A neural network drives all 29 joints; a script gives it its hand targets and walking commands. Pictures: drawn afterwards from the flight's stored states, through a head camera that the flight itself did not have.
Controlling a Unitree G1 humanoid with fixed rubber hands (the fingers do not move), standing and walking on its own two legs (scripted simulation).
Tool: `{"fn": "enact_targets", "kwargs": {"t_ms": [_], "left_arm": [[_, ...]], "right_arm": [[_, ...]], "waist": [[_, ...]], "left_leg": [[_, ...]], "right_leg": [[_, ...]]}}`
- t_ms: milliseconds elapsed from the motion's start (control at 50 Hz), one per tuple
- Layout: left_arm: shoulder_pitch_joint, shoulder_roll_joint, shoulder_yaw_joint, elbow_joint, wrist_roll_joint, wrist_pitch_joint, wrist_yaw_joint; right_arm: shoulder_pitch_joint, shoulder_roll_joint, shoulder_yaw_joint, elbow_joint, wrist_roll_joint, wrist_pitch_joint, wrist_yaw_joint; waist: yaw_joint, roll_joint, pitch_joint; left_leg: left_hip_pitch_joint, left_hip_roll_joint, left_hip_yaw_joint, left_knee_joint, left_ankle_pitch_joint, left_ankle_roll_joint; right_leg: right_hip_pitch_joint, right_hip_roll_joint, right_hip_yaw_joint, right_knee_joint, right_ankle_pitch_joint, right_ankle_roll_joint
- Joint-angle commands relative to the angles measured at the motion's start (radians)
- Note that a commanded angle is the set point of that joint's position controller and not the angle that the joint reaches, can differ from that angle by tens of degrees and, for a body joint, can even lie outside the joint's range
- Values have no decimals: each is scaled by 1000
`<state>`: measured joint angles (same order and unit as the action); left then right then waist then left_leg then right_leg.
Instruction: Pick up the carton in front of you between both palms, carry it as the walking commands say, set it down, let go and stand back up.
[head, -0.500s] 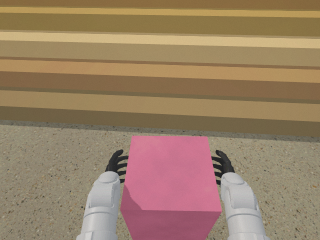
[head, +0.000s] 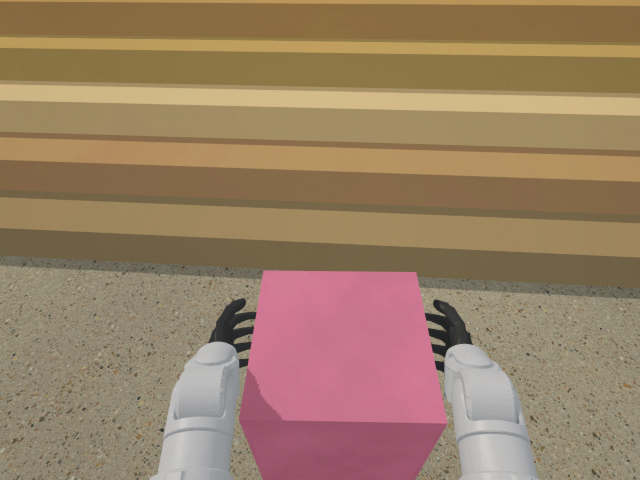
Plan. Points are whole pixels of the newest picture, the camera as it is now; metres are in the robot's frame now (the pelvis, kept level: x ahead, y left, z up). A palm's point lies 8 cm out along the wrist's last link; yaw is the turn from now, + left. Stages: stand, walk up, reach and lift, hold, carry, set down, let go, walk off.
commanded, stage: hold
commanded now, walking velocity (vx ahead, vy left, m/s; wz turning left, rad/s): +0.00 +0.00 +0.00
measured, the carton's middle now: (338, 382) +0.29 +0.00 -0.03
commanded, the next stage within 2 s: carry in 1.20 s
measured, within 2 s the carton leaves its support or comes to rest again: neither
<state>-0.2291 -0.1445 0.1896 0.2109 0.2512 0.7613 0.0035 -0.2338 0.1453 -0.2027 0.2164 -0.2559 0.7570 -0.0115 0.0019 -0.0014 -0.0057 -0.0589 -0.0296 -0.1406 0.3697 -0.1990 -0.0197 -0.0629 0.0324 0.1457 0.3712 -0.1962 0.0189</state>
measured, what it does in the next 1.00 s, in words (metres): stands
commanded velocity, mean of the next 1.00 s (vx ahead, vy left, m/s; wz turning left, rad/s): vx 0.00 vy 0.00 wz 0.00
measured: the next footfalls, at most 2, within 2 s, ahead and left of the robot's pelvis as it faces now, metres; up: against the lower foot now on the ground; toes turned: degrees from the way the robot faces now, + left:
right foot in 1.82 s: +0.29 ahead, -0.10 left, +0.00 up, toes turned -8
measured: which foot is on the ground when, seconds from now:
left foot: down 0.00-1.00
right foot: down 0.00-1.00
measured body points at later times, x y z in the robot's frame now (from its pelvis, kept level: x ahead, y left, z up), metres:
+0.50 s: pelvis -0.01 +0.00 +0.00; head -0.05 +0.00 +0.45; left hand +0.29 +0.15 +0.04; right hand +0.29 -0.15 +0.04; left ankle +0.01 +0.13 -0.75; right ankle +0.01 -0.13 -0.75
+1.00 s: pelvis +0.00 +0.00 +0.00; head -0.04 +0.00 +0.45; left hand +0.29 +0.15 +0.04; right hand +0.29 -0.15 +0.04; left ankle +0.01 +0.13 -0.75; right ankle +0.01 -0.13 -0.75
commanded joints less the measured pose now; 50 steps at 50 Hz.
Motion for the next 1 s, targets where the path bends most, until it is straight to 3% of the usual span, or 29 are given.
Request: {"fn": "enact_targets", "kwargs": {"t_ms": [0, 240, 680, 980], "left_arm": [[-524, -925, -540, -36, -248, -30, -242], [-627, -955, -555, -21, -263, -45, -254], [-531, -940, -565, -73, -268, -36, -244], [-526, -932, -571, -86, -271, -36, -242]], "right_arm": [[-526, 923, 551, -32, 258, -26, 255], [-622, 958, 560, -14, 268, -40, 263], [-528, 942, 571, -67, 274, -31, 253], [-523, 936, 578, -80, 277, -30, 249]], "waist": [[4, 5, -161], [0, 0, -231], [0, 2, -245], [0, 0, -234]], "left_leg": [[16, -71, 83, -59, 84, -2], [15, -68, 87, -37, 53, 2], [54, -73, 78, -44, 196, -4], [47, -75, 79, -42, 174, -2]], "right_leg": [[13, 72, -87, -58, 79, 2], [14, 67, -86, -39, 49, 1], [61, 73, -81, -43, 198, 5], [52, 72, -81, -43, 174, 4]]}}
